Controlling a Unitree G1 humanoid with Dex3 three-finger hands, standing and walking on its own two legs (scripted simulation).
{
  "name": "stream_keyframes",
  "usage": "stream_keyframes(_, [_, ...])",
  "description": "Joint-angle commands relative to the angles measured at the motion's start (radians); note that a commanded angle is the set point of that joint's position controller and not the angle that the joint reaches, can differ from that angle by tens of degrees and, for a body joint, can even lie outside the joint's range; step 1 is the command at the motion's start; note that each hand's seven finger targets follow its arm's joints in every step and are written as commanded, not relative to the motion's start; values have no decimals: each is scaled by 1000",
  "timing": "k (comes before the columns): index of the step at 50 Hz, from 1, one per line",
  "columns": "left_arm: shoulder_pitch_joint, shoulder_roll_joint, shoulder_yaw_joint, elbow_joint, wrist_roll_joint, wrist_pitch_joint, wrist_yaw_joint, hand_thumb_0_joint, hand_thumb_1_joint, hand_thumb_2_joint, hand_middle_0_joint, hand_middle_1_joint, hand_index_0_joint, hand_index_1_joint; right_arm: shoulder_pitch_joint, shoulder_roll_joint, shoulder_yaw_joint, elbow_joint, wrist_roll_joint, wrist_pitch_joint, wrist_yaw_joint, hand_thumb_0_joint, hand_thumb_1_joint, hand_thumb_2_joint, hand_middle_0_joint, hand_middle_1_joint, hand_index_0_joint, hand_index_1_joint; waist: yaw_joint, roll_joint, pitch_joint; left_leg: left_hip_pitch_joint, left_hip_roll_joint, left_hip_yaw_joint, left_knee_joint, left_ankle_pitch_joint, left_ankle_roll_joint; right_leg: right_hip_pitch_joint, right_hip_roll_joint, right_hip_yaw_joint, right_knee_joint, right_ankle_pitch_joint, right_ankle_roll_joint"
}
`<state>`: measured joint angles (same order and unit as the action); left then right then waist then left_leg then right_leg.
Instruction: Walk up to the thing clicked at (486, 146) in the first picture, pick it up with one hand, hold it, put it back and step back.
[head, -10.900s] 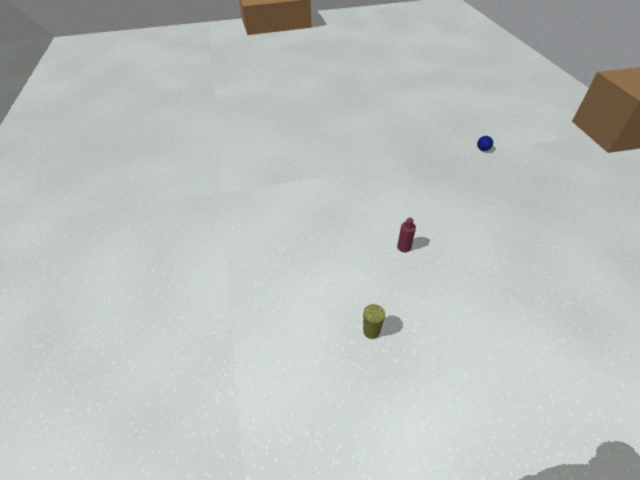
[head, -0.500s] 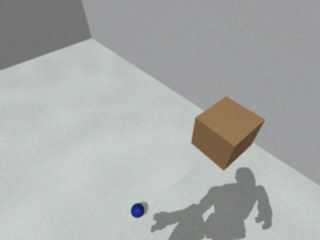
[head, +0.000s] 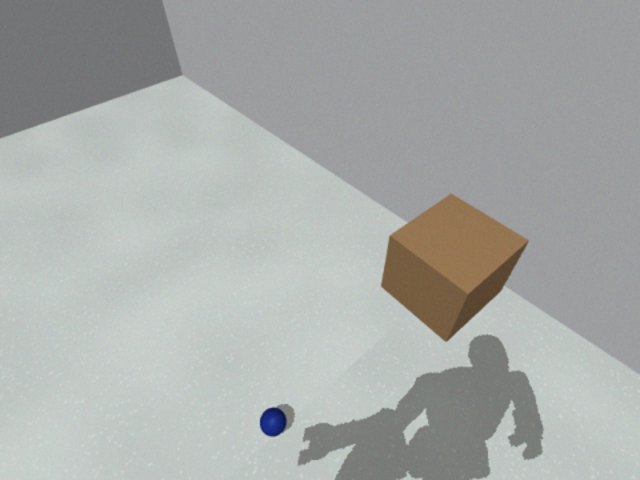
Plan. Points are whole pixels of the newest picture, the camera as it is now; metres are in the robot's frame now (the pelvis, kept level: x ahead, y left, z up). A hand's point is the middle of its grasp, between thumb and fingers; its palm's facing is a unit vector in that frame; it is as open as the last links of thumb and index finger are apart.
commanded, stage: walk up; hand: left
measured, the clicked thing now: (273, 421) +0.45 +0.17 -0.74
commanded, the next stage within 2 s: none
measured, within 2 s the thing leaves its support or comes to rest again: neither
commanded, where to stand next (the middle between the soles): +0.06 -0.03 m, yaw -1 degrees
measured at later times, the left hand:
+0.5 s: hand out of the picture +0.12 +0.22 -0.16, palm faces -0.01 -0.94 -0.33, open 7.4 cm
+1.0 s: hand out of the picture +0.16 +0.19 -0.15, palm faces -0.02 -0.94 -0.35, open 7.4 cm
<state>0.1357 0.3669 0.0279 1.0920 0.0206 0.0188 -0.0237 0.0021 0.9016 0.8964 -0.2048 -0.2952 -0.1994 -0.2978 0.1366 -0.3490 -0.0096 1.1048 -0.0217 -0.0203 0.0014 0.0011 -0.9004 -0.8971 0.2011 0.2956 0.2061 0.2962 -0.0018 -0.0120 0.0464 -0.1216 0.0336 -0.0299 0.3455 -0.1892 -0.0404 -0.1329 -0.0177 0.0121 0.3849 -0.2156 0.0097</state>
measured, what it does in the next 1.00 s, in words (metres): shifts its weight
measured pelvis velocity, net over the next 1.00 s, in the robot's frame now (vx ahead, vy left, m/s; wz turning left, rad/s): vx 0.06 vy -0.05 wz -0.02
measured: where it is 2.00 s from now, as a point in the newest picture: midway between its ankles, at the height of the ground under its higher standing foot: outside the picture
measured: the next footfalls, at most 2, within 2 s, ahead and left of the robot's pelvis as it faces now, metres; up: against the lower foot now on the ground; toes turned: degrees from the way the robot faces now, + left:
none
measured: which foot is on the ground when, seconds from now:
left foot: down 0.00-1.00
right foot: down 0.00-1.00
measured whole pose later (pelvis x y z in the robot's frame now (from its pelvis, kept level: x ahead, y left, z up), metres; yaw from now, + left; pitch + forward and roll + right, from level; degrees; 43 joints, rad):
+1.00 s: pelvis +0.06 -0.05 +0.00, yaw -1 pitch -3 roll +0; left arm 0.10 0.34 0.03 1.04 0.00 0.01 -0.01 0.00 0.90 0.90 -0.21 -0.30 -0.20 -0.30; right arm 0.13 -0.36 -0.01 1.04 -0.01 -0.01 0.00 0.00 -0.90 -0.90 0.20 0.30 0.21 0.30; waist -0.01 0.02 0.09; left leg -0.11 0.07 0.03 0.41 -0.25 -0.05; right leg -0.10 0.02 -0.01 0.43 -0.28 -0.03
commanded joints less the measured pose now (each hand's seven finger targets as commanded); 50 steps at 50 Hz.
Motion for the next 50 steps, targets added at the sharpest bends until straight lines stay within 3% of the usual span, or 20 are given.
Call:
stream_keyframes(1, [3, 185, 70, -94, 13, 5, -5, 0, 900, 900, -200, -300, -200, -300, 6, -296, -79, -89, -6, -31, -37, 0, -900, -900, 200, 300, 200, 300, 6, 106, 5, -53, 206, -216, -126, -199, 163, -98, -24, 31, 87, -156, -40])
stream_keyframes(5, [58, 202, 84, -113, 16, -7, -9, 0, 900, 900, -200, -300, -200, -300, -18, -259, -73, -137, -4, -33, -39, 0, -900, -900, 200, 300, 200, 300, 33, 76, -8, -113, 119, -84, 17, -17, 115, -10, -61, 98, -12, 23, -67])
stream_keyframes(9, [31, 260, 98, -169, 12, -11, -2, 0, 900, 900, -200, -300, -200, -300, 26, -197, -57, -164, 5, -29, -42, 0, -900, -900, 200, 300, 200, 300, 14, -84, -6, -157, -25, 66, 189, -105, 40, 23, -188, 220, -71, 159, -178])
stream_keyframes(12, [-3, 230, 84, -206, 8, -5, -3, 0, 900, 900, -200, -300, -200, -300, 89, -206, -62, -156, 0, -39, -42, 0, -900, -900, 200, 300, 200, 300, -18, -109, -32, -3, 13, 40, 72, 28, 56, -61, -142, 134, 2, 263, -127])
stream_keyframes(16, [7, 198, 85, -210, 4, -1, 7, 0, 900, 900, -200, -300, -200, -300, 136, -305, -95, -159, -1, -39, -49, 0, -900, -900, 200, 300, 200, 300, -27, 43, -88, 140, 227, -158, 80, 368, 193, -154, -26, 38, 168, 173, -39])
stream_keyframes(18, [56, 203, 89, -197, 4, -7, 8, 0, 900, 900, -200, -300, -200, -300, 79, -296, -91, -188, 4, -31, -50, 0, -900, -900, 200, 300, 200, 300, 7, 63, -83, 55, 202, -102, 132, 316, 185, -74, -45, 56, 128, 222, -39])
stream_keyframes(20, [95, 244, 104, -187, 1, -16, 11, 0, 900, 900, -200, -300, -200, -300, 39, -257, -78, -211, 12, -23, -50, 0, -900, -900, 200, 300, 200, 300, 31, -3, -86, -75, 87, 31, 253, 259, 107, 60, -104, 138, 59, 418, -73])
stream_keyframes(24, [102, 246, 95, -215, 12, -14, 16, 0, 900, 900, -200, -300, -200, -300, 9, -191, -57, -230, 8, -14, -50, 0, -900, -900, 200, 300, 200, 300, 46, -88, -8, -233, -17, 60, 387, -392, 72, 63, -238, 263, -12, 455, -254])
stream_keyframes(26, [48, 224, 83, -234, 12, -11, 19, 0, 900, 900, -200, -300, -200, -300, 58, -187, -55, -213, 9, -27, -44, 0, -900, -900, 200, 300, 200, 300, 8, -110, 8, -188, -5, 52, 182, -259, 79, 74, -180, 187, 63, 537, -210])
stream_keyframes(28, [-39, 197, 68, -256, -13, -10, 18, 0, 900, 900, -200, -300, -200, -300, 145, -234, -82, -174, -2, -41, -45, 0, -900, -900, 200, 300, 200, 300, -49, -31, -69, 75, 82, -26, 22, 266, 96, -70, -99, 93, 171, 413, -98])
stream_keyframes(29, [-33, 160, 58, -271, -28, -9, 14, 0, 900, 900, -200, -300, -200, -300, 159, -289, -97, -178, -15, -48, -49, 0, -900, -900, 200, 300, 200, 300, -52, 59, -128, 185, 215, -198, -18, 379, 153, -163, -9, 53, 266, 263, -46])
stream_keyframes(30, [-2, 158, 60, -242, -28, 3, 19, 0, 900, 900, -200, -300, -200, -300, 99, -311, -94, -193, -1, -47, -47, 0, -900, -900, 200, 300, 200, 300, -20, 138, -81, 85, 343, -300, -26, 386, 265, -157, 35, 22, 289, -224, -23])
stream_keyframes(32, [-2, 161, 60, -235, -17, 0, 19, 0, 900, 900, -200, -300, -200, -300, 48, -299, -89, -198, -4, -49, -42, 0, -900, -900, 200, 300, 200, 300, -8, 173, -39, 82, 348, -255, -2, 425, 297, -177, -4, 68, 324, -413, -30])
stream_keyframes(34, [23, 159, 57, -198, -17, -18, 18, 0, 900, 900, -200, -300, -200, -300, -13, -273, -72, -207, -3, -42, -41, 0, -900, -900, 200, 300, 200, 300, 25, 171, -22, 66, 229, -103, 87, 478, 190, -117, -27, 52, 85, -178, -37])
stream_keyframes(35, [49, 171, 62, -175, -16, -29, 19, 0, 900, 900, -200, -300, -200, -300, -29, -263, -68, -203, 8, -34, -38, 0, -900, -900, 200, 300, 200, 300, 36, 138, -53, 37, 164, -23, 144, 474, 126, -11, -34, 53, -36, 114, -38])
stream_keyframes(37, [56, 233, 67, -158, -13, -49, 28, 0, 900, 900, -200, -300, -200, -300, -18, -201, -47, -210, 30, -19, -27, 0, -900, -900, 200, 300, 200, 300, 23, 21, -109, -103, 61, 35, 190, 239, 47, 141, -153, 189, -14, 407, -94])
stream_keyframes(38, [-1, 259, 67, -164, -18, -44, 23, 0, 900, 900, -200, -300, -200, -300, 2, -182, -47, -194, 33, -8, -26, 0, -900, -900, 200, 300, 200, 300, 3, -26, -105, -37, 21, 61, 171, -30, 37, 54, -212, 207, -17, 350, -158])
stream_keyframes(39, [-26, 248, 63, -171, -13, -43, 22, 0, 900, 900, -200, -300, -200, -300, -2, -184, -49, -179, 22, -3, -26, 0, -900, -900, 200, 300, 200, 300, 0, -45, -67, -4, 19, 49, 150, -69, 39, -4, -214, 222, -25, 328, -164])
stream_keyframes(43, [-51, 208, 53, -140, -23, -36, 29, 0, 900, 900, -200, -300, -200, -300, -19, -210, -49, -146, 14, -14, -17, 0, -900, -900, 200, 300, 200, 300, 4, -69, -45, 38, 74, 17, 79, 244, 65, 3, -108, 93, -18, 374, -63])
stream_keyframes(50, [-76, 202, 54, -103, -23, -37, 35, 0, 900, 900, -200, -300, -200, -300, -44, -207, -40, -120, 17, -6, -18, 0, -900, -900, 200, 300, 200, 300, 5, -34, -106, 69, 89, 33, 45, 282, 63, 80, -106, 75, -38, 408, -48])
